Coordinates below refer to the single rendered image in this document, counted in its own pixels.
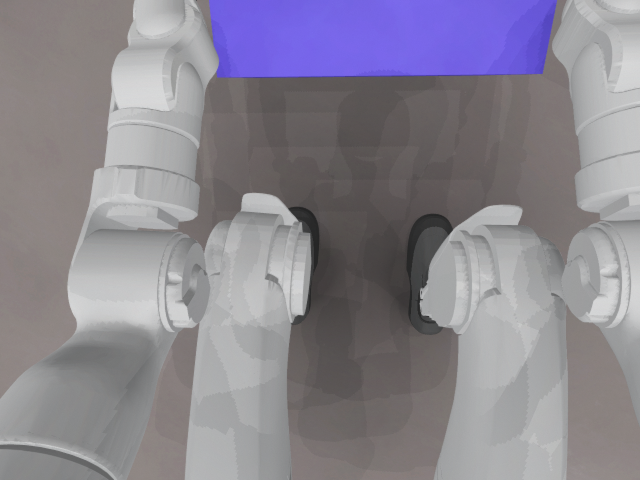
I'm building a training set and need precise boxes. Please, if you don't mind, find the robot left upper arm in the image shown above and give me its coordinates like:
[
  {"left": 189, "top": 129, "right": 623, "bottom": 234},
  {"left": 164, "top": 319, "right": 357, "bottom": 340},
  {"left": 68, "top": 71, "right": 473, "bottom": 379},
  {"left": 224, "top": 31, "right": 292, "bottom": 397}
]
[{"left": 0, "top": 229, "right": 210, "bottom": 480}]

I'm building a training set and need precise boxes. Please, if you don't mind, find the robot right upper arm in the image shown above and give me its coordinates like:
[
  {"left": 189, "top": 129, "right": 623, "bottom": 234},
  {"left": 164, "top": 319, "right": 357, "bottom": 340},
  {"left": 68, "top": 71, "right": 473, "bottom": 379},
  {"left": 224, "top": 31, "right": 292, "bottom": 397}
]
[{"left": 561, "top": 220, "right": 640, "bottom": 427}]

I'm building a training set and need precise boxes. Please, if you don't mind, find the carton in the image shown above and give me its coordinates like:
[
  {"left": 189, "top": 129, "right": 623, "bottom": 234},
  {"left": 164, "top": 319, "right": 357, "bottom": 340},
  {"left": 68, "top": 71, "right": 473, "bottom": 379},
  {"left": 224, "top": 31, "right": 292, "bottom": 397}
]
[{"left": 209, "top": 0, "right": 557, "bottom": 78}]

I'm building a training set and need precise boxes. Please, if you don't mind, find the right robot forearm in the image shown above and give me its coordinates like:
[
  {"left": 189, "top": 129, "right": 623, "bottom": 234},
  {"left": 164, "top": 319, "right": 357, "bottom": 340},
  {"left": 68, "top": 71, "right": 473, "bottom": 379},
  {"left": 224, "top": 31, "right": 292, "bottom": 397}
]
[{"left": 552, "top": 0, "right": 640, "bottom": 221}]

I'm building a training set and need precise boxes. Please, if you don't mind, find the left robot forearm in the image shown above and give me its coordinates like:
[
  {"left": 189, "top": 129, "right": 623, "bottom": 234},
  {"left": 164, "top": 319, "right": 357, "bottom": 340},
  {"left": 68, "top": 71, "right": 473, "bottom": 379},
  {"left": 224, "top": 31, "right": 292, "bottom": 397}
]
[{"left": 68, "top": 0, "right": 219, "bottom": 316}]

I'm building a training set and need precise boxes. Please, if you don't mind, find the right robot thigh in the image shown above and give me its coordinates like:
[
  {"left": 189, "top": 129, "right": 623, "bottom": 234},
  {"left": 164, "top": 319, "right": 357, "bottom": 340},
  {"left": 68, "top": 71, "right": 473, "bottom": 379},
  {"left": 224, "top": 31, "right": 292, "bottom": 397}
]
[{"left": 434, "top": 225, "right": 568, "bottom": 480}]

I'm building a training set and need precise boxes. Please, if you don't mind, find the robot right foot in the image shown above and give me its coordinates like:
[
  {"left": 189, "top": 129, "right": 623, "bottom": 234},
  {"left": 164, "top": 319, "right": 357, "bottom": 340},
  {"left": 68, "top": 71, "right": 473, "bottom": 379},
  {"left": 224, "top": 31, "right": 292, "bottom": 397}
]
[{"left": 406, "top": 214, "right": 453, "bottom": 335}]

